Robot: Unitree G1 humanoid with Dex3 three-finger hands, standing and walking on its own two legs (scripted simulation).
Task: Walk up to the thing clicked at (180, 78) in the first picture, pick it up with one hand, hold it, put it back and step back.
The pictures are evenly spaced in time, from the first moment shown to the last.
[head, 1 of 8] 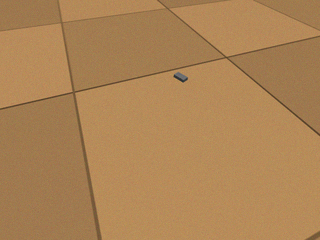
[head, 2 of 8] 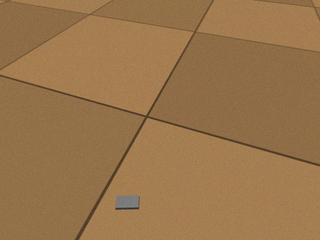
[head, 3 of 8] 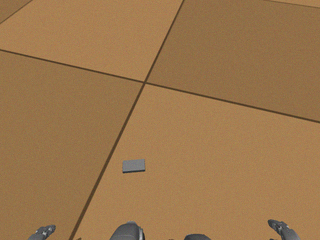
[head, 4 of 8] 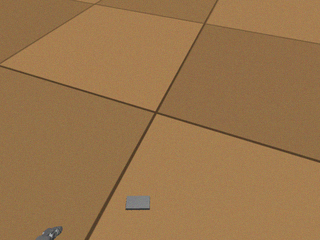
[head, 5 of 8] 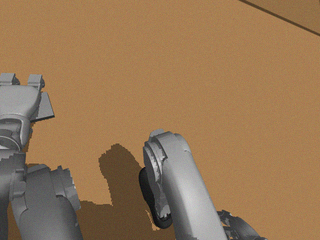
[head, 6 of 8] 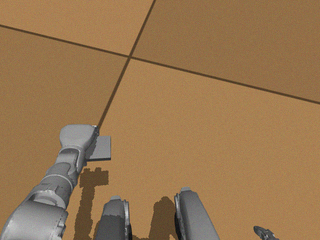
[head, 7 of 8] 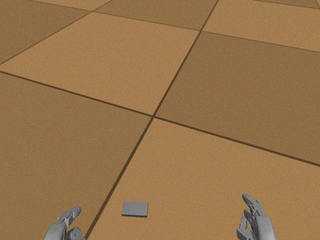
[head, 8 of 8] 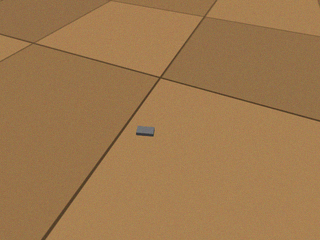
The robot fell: no
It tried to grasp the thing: yes
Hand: left
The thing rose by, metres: 0.68
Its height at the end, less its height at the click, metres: +0.00
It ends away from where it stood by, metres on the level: 0.01
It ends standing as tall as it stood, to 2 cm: yes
